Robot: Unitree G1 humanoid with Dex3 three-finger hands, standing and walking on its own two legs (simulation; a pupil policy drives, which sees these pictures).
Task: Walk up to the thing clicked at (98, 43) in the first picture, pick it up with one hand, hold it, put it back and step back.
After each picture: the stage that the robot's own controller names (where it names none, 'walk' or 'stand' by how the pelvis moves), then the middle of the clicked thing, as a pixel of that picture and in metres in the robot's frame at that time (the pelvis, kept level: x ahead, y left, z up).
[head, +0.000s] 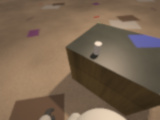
stand; (97, 48) +0.65 -0.02 +0.01
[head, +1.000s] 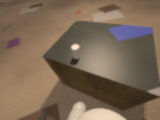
walk; (76, 51) +0.53 +0.18 +0.03
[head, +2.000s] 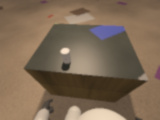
stand; (66, 56) +0.47 +0.23 +0.04
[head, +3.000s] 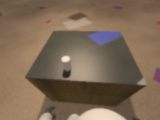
stand; (66, 63) +0.43 +0.23 +0.01
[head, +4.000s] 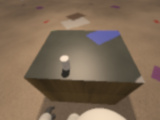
stand; (65, 63) +0.44 +0.23 +0.01
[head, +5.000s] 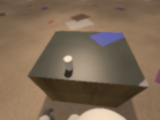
stand; (68, 63) +0.44 +0.21 +0.01
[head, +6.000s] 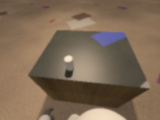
stand; (69, 63) +0.44 +0.21 +0.01
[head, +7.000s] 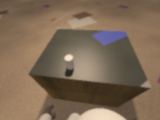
rise first; (69, 62) +0.44 +0.20 +0.01
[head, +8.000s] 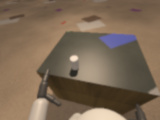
rise first; (74, 63) +0.44 +0.19 +0.01
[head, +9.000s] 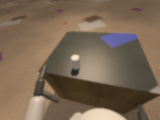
go down; (76, 62) +0.45 +0.19 +0.01
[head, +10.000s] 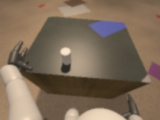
go down; (66, 56) +0.45 +0.18 +0.04
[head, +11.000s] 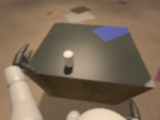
approach; (69, 59) +0.44 +0.18 +0.05
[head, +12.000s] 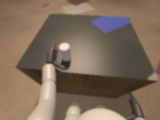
close in; (65, 52) +0.46 +0.19 +0.08
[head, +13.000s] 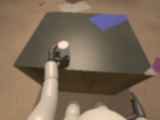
lift; (64, 50) +0.47 +0.18 +0.09
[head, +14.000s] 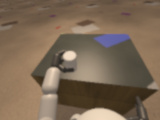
lift; (70, 62) +0.31 +0.14 +0.20
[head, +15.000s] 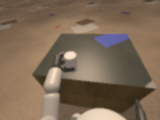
lift; (71, 62) +0.32 +0.15 +0.18
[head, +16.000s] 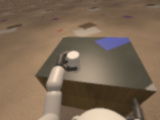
hold; (74, 62) +0.32 +0.13 +0.20
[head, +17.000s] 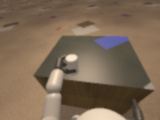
hold; (72, 65) +0.32 +0.14 +0.17
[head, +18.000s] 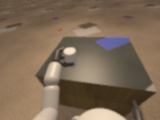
crouch; (70, 58) +0.34 +0.15 +0.21
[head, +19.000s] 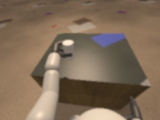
lower; (69, 50) +0.42 +0.16 +0.20
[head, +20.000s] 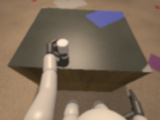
lower; (63, 49) +0.47 +0.18 +0.09
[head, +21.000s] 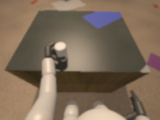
lower; (61, 52) +0.45 +0.18 +0.09
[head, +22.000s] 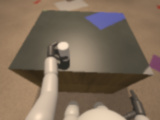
lower; (64, 52) +0.46 +0.17 +0.08
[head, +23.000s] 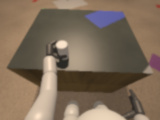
lower; (63, 50) +0.46 +0.18 +0.09
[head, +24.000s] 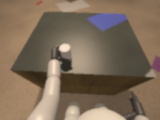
open; (66, 53) +0.45 +0.17 +0.08
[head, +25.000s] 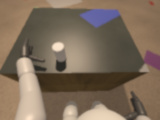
sink last; (59, 52) +0.45 +0.18 +0.08
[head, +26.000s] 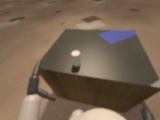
sink last; (76, 58) +0.46 +0.18 +0.07
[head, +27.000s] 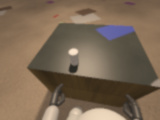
stand; (74, 57) +0.45 +0.17 +0.07
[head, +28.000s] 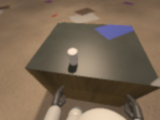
stand; (73, 57) +0.44 +0.17 +0.08
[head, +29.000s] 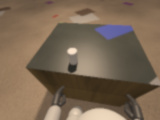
stand; (73, 56) +0.45 +0.17 +0.08
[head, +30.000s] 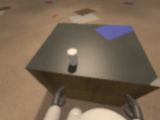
stand; (73, 57) +0.44 +0.17 +0.08
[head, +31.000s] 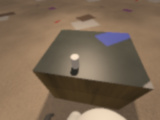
stand; (75, 61) +0.45 +0.17 +0.02
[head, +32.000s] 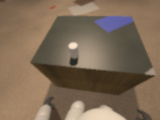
walk; (74, 50) +0.50 +0.17 +0.03
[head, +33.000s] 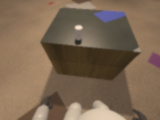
walk; (78, 32) +0.73 +0.17 +0.03
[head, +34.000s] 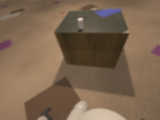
stand; (80, 23) +1.06 +0.24 +0.03
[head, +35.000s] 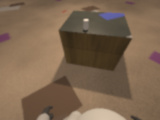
stand; (85, 24) +1.08 +0.16 +0.01
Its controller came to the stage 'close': yes
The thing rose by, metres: 0.18
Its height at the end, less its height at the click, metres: +0.00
